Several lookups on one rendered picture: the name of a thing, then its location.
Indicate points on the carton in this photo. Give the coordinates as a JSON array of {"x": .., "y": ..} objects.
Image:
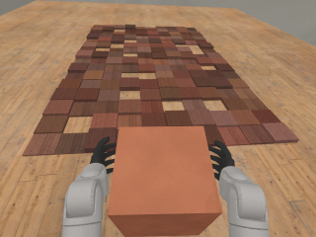
[{"x": 163, "y": 182}]

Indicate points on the left robot forearm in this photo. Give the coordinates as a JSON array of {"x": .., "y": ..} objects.
[{"x": 84, "y": 202}]

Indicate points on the right robot forearm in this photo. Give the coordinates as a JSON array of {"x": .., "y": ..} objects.
[{"x": 247, "y": 211}]

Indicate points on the robot left hand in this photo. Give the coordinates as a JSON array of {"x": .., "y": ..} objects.
[{"x": 99, "y": 155}]

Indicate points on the robot right hand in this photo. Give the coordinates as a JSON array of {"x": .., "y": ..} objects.
[{"x": 224, "y": 159}]

